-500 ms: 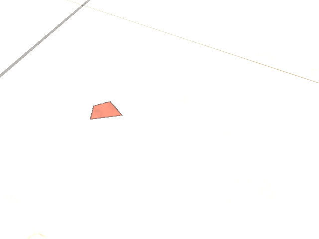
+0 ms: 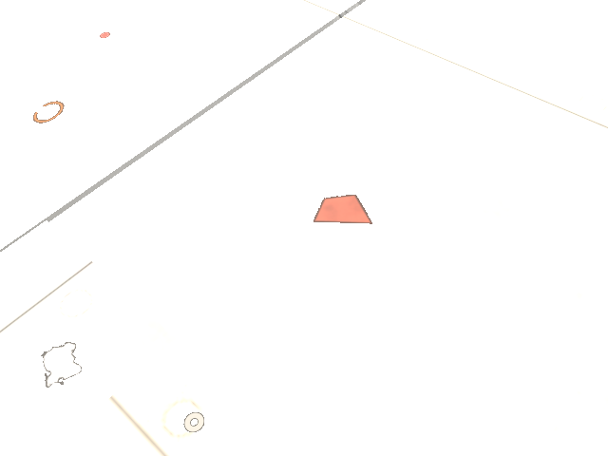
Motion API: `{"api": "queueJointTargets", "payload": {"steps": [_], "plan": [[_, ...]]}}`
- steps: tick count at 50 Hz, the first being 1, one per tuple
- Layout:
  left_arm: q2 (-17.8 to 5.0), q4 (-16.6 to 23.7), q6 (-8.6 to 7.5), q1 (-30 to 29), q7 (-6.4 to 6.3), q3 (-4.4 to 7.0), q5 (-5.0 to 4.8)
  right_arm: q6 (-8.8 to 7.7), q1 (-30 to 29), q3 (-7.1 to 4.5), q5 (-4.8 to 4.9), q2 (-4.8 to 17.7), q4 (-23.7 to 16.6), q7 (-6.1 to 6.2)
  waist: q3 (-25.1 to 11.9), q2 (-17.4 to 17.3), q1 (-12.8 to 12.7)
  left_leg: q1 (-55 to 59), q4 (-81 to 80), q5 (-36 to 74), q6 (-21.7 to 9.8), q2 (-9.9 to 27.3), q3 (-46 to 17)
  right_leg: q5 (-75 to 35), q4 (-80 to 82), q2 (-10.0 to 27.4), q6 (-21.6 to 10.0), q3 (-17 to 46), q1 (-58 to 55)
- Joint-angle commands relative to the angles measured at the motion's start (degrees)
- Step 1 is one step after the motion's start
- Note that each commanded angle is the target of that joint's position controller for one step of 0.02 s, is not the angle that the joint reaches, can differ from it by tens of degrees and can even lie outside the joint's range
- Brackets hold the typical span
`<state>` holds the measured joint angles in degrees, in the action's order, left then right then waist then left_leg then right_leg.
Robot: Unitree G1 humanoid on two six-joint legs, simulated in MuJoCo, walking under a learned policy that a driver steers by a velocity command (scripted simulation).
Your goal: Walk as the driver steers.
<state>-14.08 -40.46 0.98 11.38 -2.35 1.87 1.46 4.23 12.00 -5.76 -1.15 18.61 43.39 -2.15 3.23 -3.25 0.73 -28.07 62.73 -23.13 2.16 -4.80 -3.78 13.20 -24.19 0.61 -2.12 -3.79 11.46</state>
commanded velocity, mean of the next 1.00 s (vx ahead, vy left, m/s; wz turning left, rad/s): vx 0.00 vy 0.00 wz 0.21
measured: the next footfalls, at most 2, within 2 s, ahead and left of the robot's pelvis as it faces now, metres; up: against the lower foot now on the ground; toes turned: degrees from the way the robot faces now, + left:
left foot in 0.24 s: +0.01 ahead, +0.12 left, +0.00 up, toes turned +8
right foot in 0.62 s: +0.03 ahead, -0.08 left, +0.00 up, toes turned +10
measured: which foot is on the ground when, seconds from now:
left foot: up 0.00-0.22, down 0.24-1.00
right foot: down 0.00-0.24, up 0.26-0.60, down 0.62-1.00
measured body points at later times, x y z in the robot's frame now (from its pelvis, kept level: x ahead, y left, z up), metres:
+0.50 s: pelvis -0.02 +0.04 +0.00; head +0.00 +0.07 +0.45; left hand +0.01 +0.32 -0.14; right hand +0.17 -0.17 -0.10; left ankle -0.03 +0.12 -0.74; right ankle -0.01 -0.10 -0.71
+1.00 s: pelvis -0.02 +0.02 +0.00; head -0.02 +0.02 +0.45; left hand -0.01 +0.28 -0.14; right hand +0.06 -0.23 -0.15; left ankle -0.03 +0.12 -0.74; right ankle -0.01 -0.09 -0.74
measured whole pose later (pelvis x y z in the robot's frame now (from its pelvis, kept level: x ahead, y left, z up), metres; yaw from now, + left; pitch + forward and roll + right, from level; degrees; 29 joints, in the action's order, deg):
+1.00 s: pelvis -0.02 +0.02 +0.00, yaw +10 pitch -2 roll +0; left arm -12.5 -57.7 0.1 13.3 -1.5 0.2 0.6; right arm 0.3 13.6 -0.3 -0.5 13.6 60.4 1.5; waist 1.9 0.3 0.3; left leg -7.6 20.4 -10.8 -2.3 -3.2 -1.5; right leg 12.7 -21.6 -0.4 -0.8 -0.3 7.0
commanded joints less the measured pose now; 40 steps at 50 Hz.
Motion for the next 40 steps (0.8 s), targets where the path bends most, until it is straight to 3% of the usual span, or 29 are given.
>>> {"api": "queueJointTargets", "payload": {"steps": [1,5,8,10,11,12,13,14,15,16,18,19,21,23,28,30,31,32,33,34,35,40], "plan": [[-8.7,3.1,-0.84,1.9,-0.21,2.45,-0.04,0.08,-1.7,-0.47,0.3,3.4,-4.3,-0.58,-4.1,11.3,-2.1,-5.7,-2.0,-0.9,1.8,1.8,1.7,-25.1,5.1,14.1,-9.7,8.6,-11.0],[-10.4,2.7,-0.8,2.2,0.65,3.22,0.23,0.41,-3.8,0.55,0.66,2.0,-6.1,-1.01,-4.7,13.2,-3.0,1.1,-13.1,-3.5,0.8,3.5,4.5,-25.3,3.4,15.6,-9.4,5.7,-9.9],[-11.8,2.0,-0.61,2.2,1.57,3.7,0.3,0.05,-3.6,0.89,1.22,2.1,-6.8,-0.75,-5.5,14.8,-3.1,8.1,-21.2,-4.3,-1.0,2.5,7.1,-27.6,1.1,15.8,-8.9,4.5,-7.1],[-12.2,1.5,-0.25,1.1,1.96,3.74,-0.45,-0.62,-0.7,1.18,0.93,1.5,-6.0,-0.23,-6.0,13.7,-0.8,13.9,-32.1,2.2,-2.6,1.6,8.1,-26.7,-2.7,15.0,-7.2,3.4,-5.1],[-11.8,1.1,0.0,1.0,2.07,3.61,-0.99,-1.32,1.1,1.34,0.11,1.8,-5.3,0.3,-6.0,11.3,0.8,19.3,-42.1,11.3,-3.3,1.8,7.0,-22.7,-6.0,13.9,-4.4,1.7,-1.7],[-9.1,1.1,0.23,3.2,2.32,2.95,-0.87,-2.3,2.3,0.83,-1.06,5.3,-5.2,0.93,-7.5,1.8,0.6,27.4,-48.0,15.0,-4.6,9.7,-4.6,-10.6,-14.7,10.5,-0.4,-1.9,6.4],[-3.3,4.5,0.62,2.9,2.55,1.12,-0.33,-3.04,0.9,-0.29,-0.14,12.5,-7.0,1.12,-6.2,-13.3,-0.9,28.8,-47.6,37.6,-11.6,26.3,-24.4,21.1,-23.0,1.1,3.7,-5.1,19.4],[-6.7,3.6,1.92,-0.3,1.63,1.79,-0.5,-3.36,5.3,-0.12,0.44,9.9,-5.2,1.43,-8.1,-6.9,3.5,24.2,-44.5,41.7,-17.6,27.0,-20.3,23.1,-29.0,2.5,3.5,3.2,14.7],[-7.0,2.9,2.49,-0.1,1.83,1.96,-1.32,-3.42,2.1,1.3,0.4,6.3,-4.8,1.6,-5.1,-5.5,0.9,22.6,-44.6,40.2,-17.6,23.5,-15.4,20.3,-31.4,2.5,3.2,4.3,15.0],[-7.2,1.7,2.38,0.5,2.1,2.05,-1.5,-3.25,-2.1,2.27,0.31,3.8,-5.1,1.86,-2.8,-4.7,-0.7,20.5,-45.9,35.6,-15.3,19.8,-11.4,16.1,-30.1,3.0,3.0,5.0,14.6],[-8.8,-0.5,2.07,3.1,2.43,2.64,-0.27,-3.35,-4.5,2.79,0.46,3.0,-5.1,2.78,-3.2,-6.4,-1.7,22.4,-45.4,40.3,-13.1,15.5,-7.1,10.8,-29.8,2.0,3.4,3.7,13.7],[-8.5,-1.4,2.07,4.0,2.57,2.55,-0.2,-3.49,-3.7,3.1,0.53,2.6,-4.6,2.84,-4.7,-4.8,-1.7,23.3,-44.9,42.9,-13.0,15.2,-6.1,10.0,-29.8,1.6,3.6,3.7,12.4],[-6.8,-2.0,2.29,4.0,2.71,2.04,-0.67,-3.86,-2.8,3.4,0.5,2.4,-3.6,2.83,-5.5,-3.0,-1.4,23.9,-45.0,40.7,-13.1,15.3,-5.6,9.5,-26.7,1.4,4.0,3.8,10.8],[-5.7,-2.3,2.6,2.7,2.55,1.56,-0.71,-3.92,-2.4,3.58,0.22,2.5,-2.6,2.83,-4.2,-3.6,-0.6,23.0,-45.5,34.5,-13.0,15.1,-6.2,9.6,-21.3,1.3,4.0,3.7,9.3],[-5.1,-4.2,2.25,3.2,1.36,1.11,-0.99,-3.89,-2.4,3.82,-0.13,2.7,-0.2,2.94,-3.4,-3.6,-0.3,19.7,-44.6,26.8,-13.3,15.3,-9.4,8.7,-8.7,-0.2,2.7,3.2,2.8],[-4.0,-5.8,1.28,5.6,0.9,0.5,-0.62,-4.0,-4.0,4.15,0.54,2.1,0.6,3.25,-3.9,-0.9,-2.8,16.0,-43.2,22.8,-10.5,14.0,-9.2,-3.8,3.5,0.7,1.8,3.8,-5.4],[-5.4,-6.4,0.45,6.0,0.65,0.55,0.02,-4.37,-3.3,4.67,0.53,0.7,0.9,3.29,-5.0,1.3,-2.5,13.2,-42.8,19.5,-8.2,12.7,-9.2,-8.7,5.4,4.3,1.4,8.1,-10.3],[-8.2,-6.2,-0.3,5.5,0.61,0.72,0.46,-4.54,-1.0,4.57,0.3,0.3,1.5,3.05,-4.8,5.1,-0.1,12.1,-41.8,15.4,-6.9,9.3,-6.5,-14.7,5.0,9.1,0.5,12.5,-11.2],[-8.8,-6.8,-0.48,1.8,1.09,0.99,-0.85,-4.11,0.1,4.63,0.49,-0.5,3.0,2.9,-2.2,10.5,1.6,17.0,-44.9,13.0,-6.3,6.0,-3.7,-11.5,4.4,8.8,-1.2,12.7,-2.5],[-6.3,-6.7,-0.84,0.8,1.59,0.45,-0.87,-3.96,-0.7,4.42,0.14,1.1,4.4,3.02,-1.4,8.9,0.2,20.3,-44.4,14.5,-5.9,6.5,-3.8,-8.0,5.5,7.4,-0.6,11.7,-0.2],[-5.8,-7.5,-1.1,1.6,1.69,0.27,-0.83,-4.0,-1.1,4.05,0.26,1.9,5.3,3.07,-1.4,8.0,-0.6,21.1,-43.8,15.9,-6.1,7.0,-4.1,-6.6,5.9,6.1,0.2,10.3,-0.2],[-5.3,-11.1,-1.29,3.4,1.0,0.02,-0.89,-4.49,0.1,4.31,0.54,0.6,9.5,3.28,-1.3,4.9,-1.0,19.2,-45.0,17.2,-5.9,7.9,-4.5,-6.2,6.1,5.3,0.1,9.5,-3.4]]}}
Keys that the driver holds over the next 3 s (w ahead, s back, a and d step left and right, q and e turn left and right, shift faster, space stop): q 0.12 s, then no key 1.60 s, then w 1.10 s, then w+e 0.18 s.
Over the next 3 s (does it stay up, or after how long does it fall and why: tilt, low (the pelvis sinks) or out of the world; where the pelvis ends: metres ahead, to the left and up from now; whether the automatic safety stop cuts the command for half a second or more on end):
stays up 0.54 0.15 -0.02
